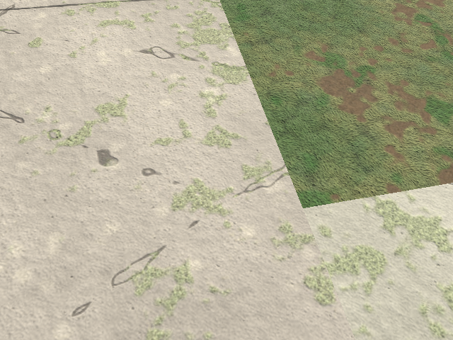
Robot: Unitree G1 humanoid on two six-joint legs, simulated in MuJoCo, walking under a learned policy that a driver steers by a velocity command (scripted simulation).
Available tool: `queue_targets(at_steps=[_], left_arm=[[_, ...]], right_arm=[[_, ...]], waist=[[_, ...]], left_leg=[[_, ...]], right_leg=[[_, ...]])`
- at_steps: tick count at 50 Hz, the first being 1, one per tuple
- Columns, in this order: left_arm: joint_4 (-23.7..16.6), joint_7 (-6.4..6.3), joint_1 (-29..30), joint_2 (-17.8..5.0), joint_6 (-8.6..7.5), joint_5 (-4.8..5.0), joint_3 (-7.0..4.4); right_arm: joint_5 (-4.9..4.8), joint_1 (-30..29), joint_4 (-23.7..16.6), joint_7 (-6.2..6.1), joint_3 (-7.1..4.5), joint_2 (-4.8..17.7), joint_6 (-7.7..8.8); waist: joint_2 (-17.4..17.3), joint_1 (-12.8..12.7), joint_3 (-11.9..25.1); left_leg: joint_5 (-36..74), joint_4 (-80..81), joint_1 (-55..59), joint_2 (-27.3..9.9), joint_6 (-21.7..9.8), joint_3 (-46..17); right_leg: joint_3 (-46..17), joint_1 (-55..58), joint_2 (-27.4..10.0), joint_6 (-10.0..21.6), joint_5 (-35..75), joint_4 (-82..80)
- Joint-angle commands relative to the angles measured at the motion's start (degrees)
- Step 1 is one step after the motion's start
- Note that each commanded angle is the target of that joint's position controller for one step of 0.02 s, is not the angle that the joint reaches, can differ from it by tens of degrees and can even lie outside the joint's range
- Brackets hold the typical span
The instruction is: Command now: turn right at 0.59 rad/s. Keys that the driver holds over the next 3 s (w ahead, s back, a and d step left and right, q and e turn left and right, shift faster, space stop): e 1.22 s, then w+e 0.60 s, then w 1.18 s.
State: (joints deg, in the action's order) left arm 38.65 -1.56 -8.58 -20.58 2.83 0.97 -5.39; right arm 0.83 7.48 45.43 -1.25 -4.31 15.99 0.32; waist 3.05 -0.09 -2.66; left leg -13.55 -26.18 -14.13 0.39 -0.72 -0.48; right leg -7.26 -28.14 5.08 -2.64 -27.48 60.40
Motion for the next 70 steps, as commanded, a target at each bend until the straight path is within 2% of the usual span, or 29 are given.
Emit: queue_targets(at_steps=[1, 4, 10, 13, 14, 15, 16, 17, 18, 20, 23, 28, 34, 38, 39, 40, 41, 42, 45, 49, 53, 58, 59, 60, 61, 62, 63, 65, 70], left_arm=[[-3.0, 0.11, -1.92, -4.99, 0.28, 0.37, -1.83], [-5.53, 0.5, 2.15, -3.18, 0.04, 0.62, -0.88], [-6.85, 1.85, 1.12, -3.19, 0.46, 0.21, -0.42], [-5.96, 2.53, -2.77, -3.28, 0.99, 0.19, -1.02], [-5.08, 2.22, -5.11, -4.29, 1.01, 0.04, -1.67], [-4.98, 1.46, -7.58, -8.77, 0.8, 0.19, -3.09], [-6.97, 1.01, -7.27, -15.24, 0.11, -0.89, -3.95], [-6.98, 1.75, -8.8, -11.94, -1.52, -2.47, -3.1], [-6.48, 1.82, -6.38, -10.24, -2.66, -2.39, -2.39], [-6.69, 1.1, -0.82, -7.35, -3.01, -0.46, -1.57], [-7.42, 0.16, 0.09, -6.58, -2.6, -0.79, -0.88], [-7.3, -0.38, -1.29, -7.78, -2.05, -0.54, -1.34], [-7.89, 0.37, -0.01, -8.37, -1.18, -0.42, -1.58], [-8.54, 0.1, 2.57, -7.17, -0.48, 0.76, -1.21], [-8.49, 0.02, 0.28, -4.81, -0.52, 0.34, -0.56], [-9.24, 0.05, -2.83, -3.22, -0.85, 0.35, -0.27], [-8.38, -0.12, -3.2, -8.21, -1.28, -0.54, -1.79], [-7.31, 0.02, -3.91, -10.49, -1.17, -0.11, -2.86], [-5.79, 0.05, -4.2, -6.58, 0.21, 0.27, -2.28], [-8.49, 0.61, 0.89, -3.57, -0.01, 0.67, -0.94], [-9.48, 1.49, 1.18, -2.5, 0.0, 0.11, -0.09], [-8.54, 2.43, -3.66, -3.49, 0.74, 0.28, -1.03], [-7.74, 2.11, -6.0, -4.62, 0.75, 0.14, -1.71], [-7.76, 1.39, -8.42, -9.19, 0.54, 0.28, -3.15], [-9.76, 0.95, -7.79, -15.53, -0.23, -0.87, -3.92], [-9.18, 1.63, -10.51, -11.92, -1.83, -2.07, -3.19], [-7.75, 1.8, -10.19, -9.95, -3.02, -1.43, -2.42], [-7.24, 1.43, -6.91, -6.66, -3.67, 0.44, -1.27], [-7.17, 0.22, -7.11, -6.35, -4.79, -0.79, -0.54]], right_arm=[[-0.5, -4.13, -4.5, -1.1, -1.22, 7.55, 0.34], [-0.06, -0.3, -3.81, -1.72, -1.68, 9.1, -0.4], [-1.0, -1.39, -4.17, -0.32, -2.86, 12.63, -1.0], [-2.57, -2.6, -3.77, 0.16, -2.96, 12.84, -0.86], [-2.74, -0.51, -2.74, 0.34, -2.55, 11.11, -0.67], [-1.18, 2.06, -2.26, 0.68, -1.8, 8.21, -0.5], [1.33, -0.89, -6.18, 0.54, -0.53, 5.3, -0.34], [0.32, -5.7, -7.03, -0.03, -1.4, 8.07, -0.23], [-1.04, -5.87, -7.13, -0.18, -1.83, 9.13, -0.44], [-0.65, -3.87, -5.55, -0.9, -2.41, 10.02, -0.76], [-0.56, -1.65, -5.19, -0.61, -2.35, 8.9, -0.62], [-0.73, -3.96, -6.41, -0.32, -1.5, 7.07, -0.39], [-1.36, -3.62, -7.28, 0.76, -1.62, 7.71, 0.75], [-1.18, 1.61, -6.29, 1.44, -2.19, 8.12, 1.74], [-0.36, 3.05, -6.48, 1.11, -2.92, 11.33, 1.61], [0.68, 0.95, -6.63, 0.84, -3.64, 15.92, 0.93], [1.34, 0.87, -7.58, 0.82, -3.0, 12.82, 1.11], [0.92, -1.4, -8.4, 0.47, -2.0, 10.05, 1.17], [-0.66, -3.85, -8.88, -0.54, -1.08, 7.72, 0.64], [0.02, 0.68, -8.08, -1.27, -1.63, 9.4, -0.51], [-0.59, -0.46, -8.25, -0.43, -2.69, 12.21, -1.17], [-2.83, -1.69, -7.64, 0.49, -3.0, 12.84, -0.89], [-3.01, 0.35, -6.68, 0.62, -2.53, 11.03, -0.61], [-1.33, 2.92, -6.33, 0.89, -1.71, 8.11, -0.37], [1.43, 0.13, -10.17, 0.73, -0.32, 5.16, -0.23], [0.19, -4.29, -10.77, 0.2, -1.3, 8.2, -0.09], [-1.23, -4.29, -10.93, 0.44, -1.76, 9.31, 0.06], [-1.25, -4.16, -9.93, 0.69, -2.52, 10.69, 0.63], [-0.99, -4.58, -8.92, 1.69, -2.0, 8.47, 3.3]], waist=[[-11.11, -0.82, 3.16], [-12.4, 2.22, 4.67], [-13.61, 2.21, 6.1], [-12.63, -0.62, 6.0], [-10.06, -1.33, 6.6], [1.14, -1.08, 7.57], [16.3, -0.54, 7.49], [8.72, -4.94, 11.24], [6.43, -2.99, 8.74], [3.68, -0.39, 5.82], [4.41, 0.93, 7.59], [4.96, -0.66, 6.79], [6.24, -1.17, 6.54], [5.36, 2.05, 7.94], [-1.07, 1.05, 9.77], [-17.15, -2.6, 7.05], [-16.03, -0.69, 6.73], [-12.04, -1.64, 5.73], [-10.49, -1.29, 3.09], [-12.53, 2.36, 4.4], [-13.23, 2.61, 6.13], [-12.72, -0.57, 6.34], [-10.11, -1.39, 6.91], [1.28, -1.23, 7.86], [16.19, -0.39, 7.7], [8.59, -5.27, 11.83], [6.56, -3.72, 9.35], [4.74, -2.36, 3.98], [4.83, -1.64, 2.28]], left_leg=[[19.33, 8.48, 7.18, -13.92, -10.81, -9.31], [21.79, 8.49, 13.31, -15.53, -12.27, -7.35], [24.03, 7.11, 10.3, -17.65, -11.59, -2.0], [20.84, 1.85, 8.14, -17.64, -8.14, 0.52], [15.88, -3.04, 4.67, -15.86, -4.91, 2.98], [2.72, -15.55, -5.59, -11.22, 0.31, 8.16], [-24.78, -30.48, -22.76, -2.1, 5.17, 8.32], [-26.68, -40.46, -23.25, -1.45, 5.0, -1.32], [-22.11, -42.77, -23.71, -2.61, 3.97, -2.96], [-13.23, -39.33, -23.58, -3.85, 3.59, -3.83], [-6.93, -38.05, -18.73, -1.62, 4.78, -3.22], [-5.75, -23.89, -16.8, -0.09, 5.97, -4.28], [-8.04, -13.28, -9.65, 1.98, 4.88, -4.92], [4.74, 5.05, 1.9, 0.95, 2.35, -4.2], [9.92, 7.14, 9.01, -7.85, -0.84, -11.14], [21.76, 8.38, 11.39, -18.56, -9.46, -24.28], [23.53, 8.98, 8.35, -24.25, -15.9, -28.96], [21.86, 8.34, 6.62, -22.18, -15.12, -23.89], [18.47, 7.56, 6.88, -14.9, -10.92, -12.23], [22.38, 7.84, 13.28, -15.3, -12.56, -7.63], [25.1, 7.42, 11.4, -16.96, -12.45, -3.64], [21.78, 1.34, 8.28, -17.46, -8.5, 0.19], [16.65, -3.57, 4.52, -15.64, -5.24, 2.77], [2.76, -16.14, -6.04, -10.94, 0.12, 8.0], [-25.03, -30.97, -22.75, -2.11, 4.98, 7.84], [-26.2, -40.23, -24.0, -1.49, 4.65, -1.43], [-20.81, -41.15, -25.98, -3.0, 3.1, -3.19], [-10.73, -35.87, -28.08, -4.79, 1.77, -3.56], [1.79, -23.44, -23.63, -2.05, 2.93, -2.55]], right_leg=[[1.69, -6.91, -3.64, -2.61, 3.31, 7.45], [4.03, -7.69, -5.68, -3.66, 4.28, -0.88], [9.58, 4.76, -6.89, -1.65, 5.2, -16.9], [11.77, 12.56, -5.54, 1.87, 13.34, -30.35], [10.85, 18.75, -4.46, 3.89, 18.76, -35.8], [-0.02, 28.58, -11.11, 7.32, 35.58, -38.99], [-22.25, 32.37, -26.44, 18.92, 51.46, -38.91], [-23.5, 28.91, -27.77, 24.1, 47.32, -40.56], [-18.08, 26.62, -24.49, 21.54, 42.39, -41.18], [-12.5, 23.62, -19.15, 15.92, 34.73, -41.18], [-10.28, 21.0, -16.36, 15.66, 36.93, -41.32], [-13.61, 21.53, -15.24, 15.74, 29.69, -40.36], [-20.82, 18.69, -14.37, 15.64, 29.26, -38.05], [-22.04, 16.42, -10.43, 11.36, 28.47, -33.04], [-17.8, 10.95, -6.9, 8.06, 16.51, -26.26], [-5.38, -1.11, 3.31, 4.12, -4.8, -15.74], [-3.19, -3.81, 0.95, 1.13, -10.9, -1.52], [-2.96, -3.99, -1.19, 0.12, -7.11, 4.83], [-0.52, -6.56, -2.64, -2.58, 1.41, 9.89], [3.8, -7.61, -5.14, -4.05, 3.31, 0.32], [7.44, 1.06, -7.09, -3.14, 3.36, -11.43], [11.41, 12.58, -5.29, 1.37, 13.42, -30.47], [10.43, 19.08, -4.26, 3.39, 19.04, -36.1], [-0.73, 29.09, -11.12, 6.78, 35.87, -39.08], [-22.86, 32.21, -26.45, 18.64, 51.24, -38.58], [-24.44, 29.84, -27.26, 23.89, 39.04, -41.03], [-20.98, 28.91, -23.8, 21.19, 21.86, -43.19], [-18.97, 25.74, -19.3, 16.36, -2.41, -47.11], [-15.37, 23.29, -15.33, 15.3, 2.92, -49.76]])
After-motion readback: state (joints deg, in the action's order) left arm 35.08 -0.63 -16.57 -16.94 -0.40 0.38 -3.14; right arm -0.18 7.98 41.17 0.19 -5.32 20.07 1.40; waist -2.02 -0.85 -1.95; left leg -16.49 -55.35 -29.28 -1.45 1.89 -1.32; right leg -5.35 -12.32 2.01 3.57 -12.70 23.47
